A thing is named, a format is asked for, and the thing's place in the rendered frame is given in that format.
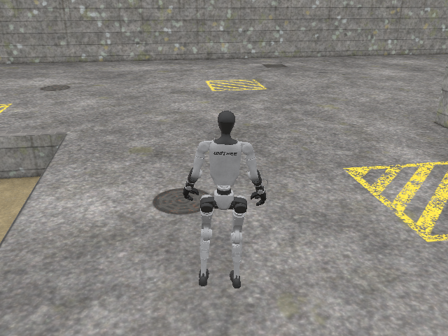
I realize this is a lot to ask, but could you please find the robot right upper arm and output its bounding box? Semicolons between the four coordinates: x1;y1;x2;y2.
240;141;259;180

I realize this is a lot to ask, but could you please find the right robot hand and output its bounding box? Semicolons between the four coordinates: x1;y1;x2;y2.
251;192;266;206

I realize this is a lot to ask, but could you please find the left robot forearm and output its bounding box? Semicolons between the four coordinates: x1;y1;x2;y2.
185;168;198;190

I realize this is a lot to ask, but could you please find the right robot forearm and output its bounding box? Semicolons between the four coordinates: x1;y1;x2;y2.
252;170;265;195

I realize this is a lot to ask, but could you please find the humanoid robot head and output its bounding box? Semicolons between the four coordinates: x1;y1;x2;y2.
213;111;238;145

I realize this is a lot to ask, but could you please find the robot left upper arm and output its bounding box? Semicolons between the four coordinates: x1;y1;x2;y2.
191;141;211;179

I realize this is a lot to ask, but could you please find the right robot foot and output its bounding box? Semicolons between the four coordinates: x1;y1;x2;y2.
230;270;241;288

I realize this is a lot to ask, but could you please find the left robot hand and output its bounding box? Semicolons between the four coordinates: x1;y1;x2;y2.
183;187;199;201

